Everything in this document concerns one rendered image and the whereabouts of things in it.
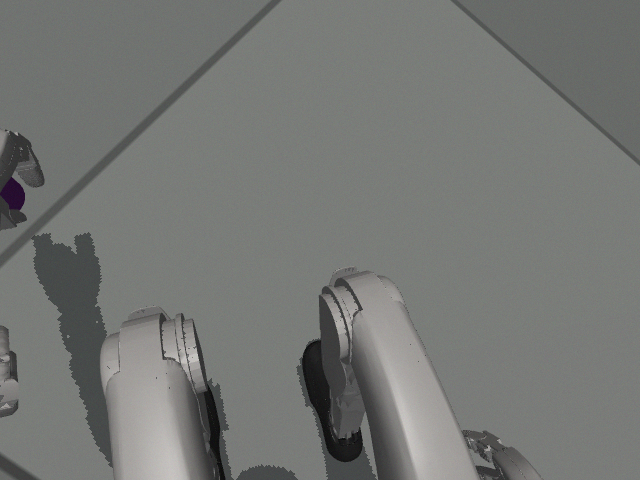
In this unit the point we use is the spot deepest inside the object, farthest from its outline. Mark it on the tin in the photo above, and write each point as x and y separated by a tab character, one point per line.
13	194

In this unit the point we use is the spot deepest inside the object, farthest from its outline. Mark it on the right robot hand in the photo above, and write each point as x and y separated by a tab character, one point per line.
509	463

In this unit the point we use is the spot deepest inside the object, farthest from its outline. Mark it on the left robot hand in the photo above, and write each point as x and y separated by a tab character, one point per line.
16	154

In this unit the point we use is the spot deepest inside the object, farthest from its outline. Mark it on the left robot arm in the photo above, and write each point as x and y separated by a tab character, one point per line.
9	394

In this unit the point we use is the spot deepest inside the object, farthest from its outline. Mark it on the left robot foot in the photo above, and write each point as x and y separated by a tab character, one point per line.
215	434

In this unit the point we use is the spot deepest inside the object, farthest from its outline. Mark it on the right robot foot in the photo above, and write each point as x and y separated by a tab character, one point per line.
344	450

